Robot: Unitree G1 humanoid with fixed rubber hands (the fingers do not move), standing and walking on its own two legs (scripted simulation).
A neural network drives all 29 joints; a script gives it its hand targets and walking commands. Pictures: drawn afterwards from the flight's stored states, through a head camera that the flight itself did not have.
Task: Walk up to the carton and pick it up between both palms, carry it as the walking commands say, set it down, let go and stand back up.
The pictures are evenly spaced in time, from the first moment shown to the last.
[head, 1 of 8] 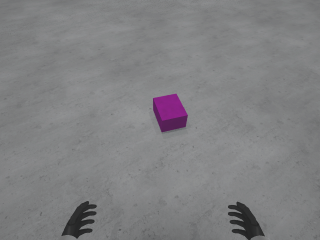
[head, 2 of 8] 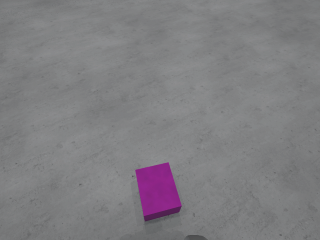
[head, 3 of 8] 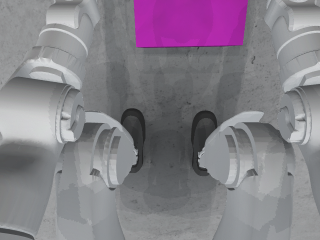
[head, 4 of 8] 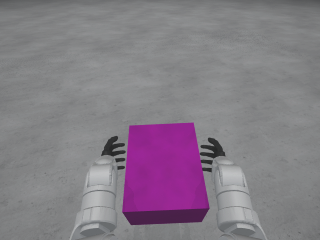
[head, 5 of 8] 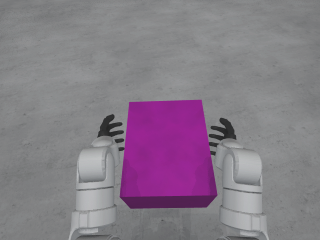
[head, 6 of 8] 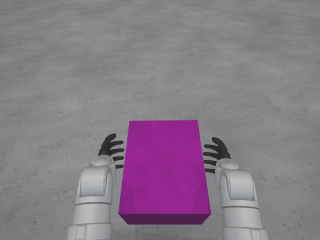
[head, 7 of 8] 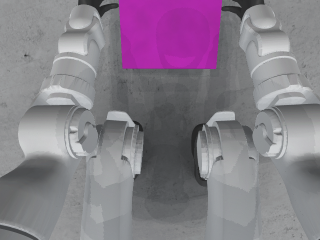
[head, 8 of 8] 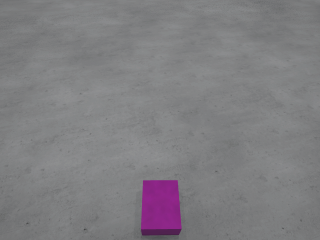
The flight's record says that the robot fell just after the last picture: no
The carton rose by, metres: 0.71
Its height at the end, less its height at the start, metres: +0.00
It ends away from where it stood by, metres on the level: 1.41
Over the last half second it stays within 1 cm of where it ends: yes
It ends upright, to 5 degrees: yes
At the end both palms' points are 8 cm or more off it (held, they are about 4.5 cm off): yes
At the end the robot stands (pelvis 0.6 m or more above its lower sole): yes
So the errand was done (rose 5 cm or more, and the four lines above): yes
